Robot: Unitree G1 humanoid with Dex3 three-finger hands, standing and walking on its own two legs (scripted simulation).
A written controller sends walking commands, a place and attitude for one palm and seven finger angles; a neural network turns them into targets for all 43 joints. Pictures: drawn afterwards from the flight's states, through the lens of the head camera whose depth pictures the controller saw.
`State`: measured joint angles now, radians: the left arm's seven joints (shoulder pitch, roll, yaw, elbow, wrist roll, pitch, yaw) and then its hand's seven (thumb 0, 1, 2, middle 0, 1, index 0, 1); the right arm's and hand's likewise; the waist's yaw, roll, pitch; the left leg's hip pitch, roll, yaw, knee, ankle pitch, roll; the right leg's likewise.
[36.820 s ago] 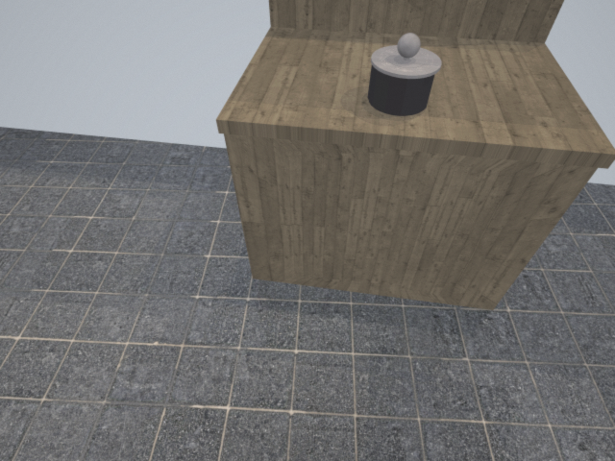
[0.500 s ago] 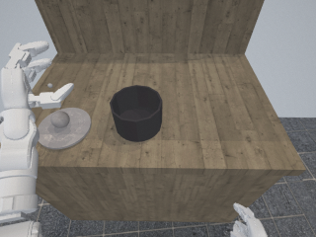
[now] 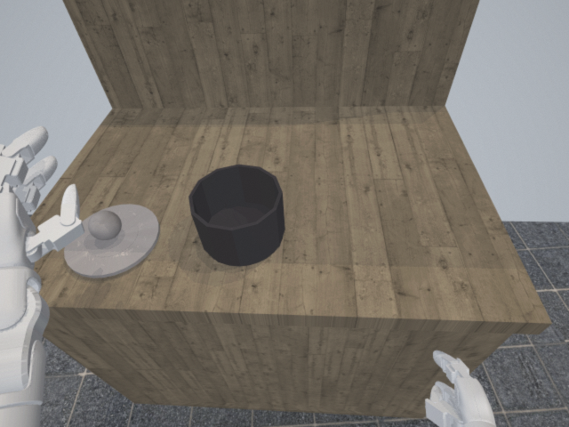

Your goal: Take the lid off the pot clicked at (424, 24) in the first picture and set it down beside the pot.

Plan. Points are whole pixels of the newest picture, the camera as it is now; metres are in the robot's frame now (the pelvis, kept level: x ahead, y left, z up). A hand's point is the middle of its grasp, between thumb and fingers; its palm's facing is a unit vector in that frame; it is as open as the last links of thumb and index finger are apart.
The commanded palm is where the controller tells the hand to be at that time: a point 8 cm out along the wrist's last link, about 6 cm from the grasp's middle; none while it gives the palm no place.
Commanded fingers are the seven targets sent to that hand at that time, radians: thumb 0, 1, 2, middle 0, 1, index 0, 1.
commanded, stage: draw the hand back to the body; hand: left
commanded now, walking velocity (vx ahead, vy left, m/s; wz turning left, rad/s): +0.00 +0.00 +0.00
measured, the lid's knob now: (105, 225) +0.42 +0.37 +0.02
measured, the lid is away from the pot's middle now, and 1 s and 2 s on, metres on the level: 0.24 0.24 0.24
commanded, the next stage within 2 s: step back with the hand held close in 0.92 s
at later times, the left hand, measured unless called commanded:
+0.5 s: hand (27, 285) +0.21 +0.28 +0.18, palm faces +0.42 -0.86 -0.30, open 7.4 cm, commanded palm +0.15 +0.31 +0.20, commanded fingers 0.00 0.90 0.90 -0.20 -0.30 -0.20 -0.30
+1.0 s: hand out of the picture +0.15 +0.29 +0.17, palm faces +0.42 -0.84 -0.33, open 7.4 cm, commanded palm +0.09 +0.33 +0.19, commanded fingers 0.00 0.90 0.90 -0.20 -0.30 -0.20 -0.30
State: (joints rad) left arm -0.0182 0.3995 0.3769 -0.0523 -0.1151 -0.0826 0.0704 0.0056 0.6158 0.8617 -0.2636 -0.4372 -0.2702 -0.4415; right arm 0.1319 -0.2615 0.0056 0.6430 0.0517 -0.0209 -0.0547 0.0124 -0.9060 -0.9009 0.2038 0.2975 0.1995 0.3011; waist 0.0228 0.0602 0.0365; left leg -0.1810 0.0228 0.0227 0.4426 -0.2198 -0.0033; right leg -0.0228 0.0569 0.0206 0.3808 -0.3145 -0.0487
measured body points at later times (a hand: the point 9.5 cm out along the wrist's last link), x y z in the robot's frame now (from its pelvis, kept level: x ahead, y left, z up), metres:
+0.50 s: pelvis -0.02 +0.03 +0.00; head -0.03 +0.01 +0.45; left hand +0.18 +0.33 +0.19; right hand +0.18 -0.19 -0.08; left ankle +0.01 +0.13 -0.74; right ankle -0.07 -0.09 -0.74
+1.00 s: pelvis -0.03 +0.05 +0.00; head -0.05 +0.04 +0.45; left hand +0.12 +0.33 +0.19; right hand +0.18 -0.16 -0.07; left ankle +0.01 +0.13 -0.74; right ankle -0.07 -0.09 -0.74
